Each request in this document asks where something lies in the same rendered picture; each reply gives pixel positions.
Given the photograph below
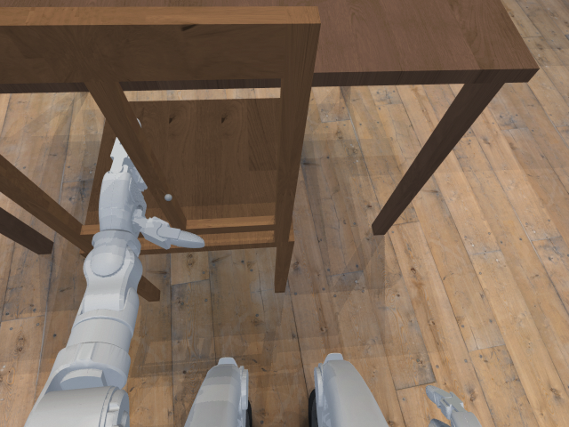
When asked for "robot thigh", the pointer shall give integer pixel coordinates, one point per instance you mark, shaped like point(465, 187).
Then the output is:
point(342, 389)
point(223, 393)

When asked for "right robot hand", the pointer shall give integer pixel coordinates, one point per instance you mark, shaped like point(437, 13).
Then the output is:
point(452, 408)

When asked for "chair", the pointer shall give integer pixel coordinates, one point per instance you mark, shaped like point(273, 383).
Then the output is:
point(230, 165)

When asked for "table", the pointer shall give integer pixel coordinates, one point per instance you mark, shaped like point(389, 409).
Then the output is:
point(361, 42)

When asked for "robot left forearm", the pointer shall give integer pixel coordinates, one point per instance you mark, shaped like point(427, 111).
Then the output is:
point(96, 354)

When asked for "left robot hand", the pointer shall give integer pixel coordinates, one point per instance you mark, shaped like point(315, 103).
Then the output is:
point(120, 194)

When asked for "right robot thigh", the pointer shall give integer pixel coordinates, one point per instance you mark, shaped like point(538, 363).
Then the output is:
point(342, 389)

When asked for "left robot upper arm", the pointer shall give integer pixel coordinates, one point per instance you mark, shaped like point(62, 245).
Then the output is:
point(106, 406)

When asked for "left robot thigh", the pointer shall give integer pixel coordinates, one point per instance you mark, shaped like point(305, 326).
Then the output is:
point(223, 393)

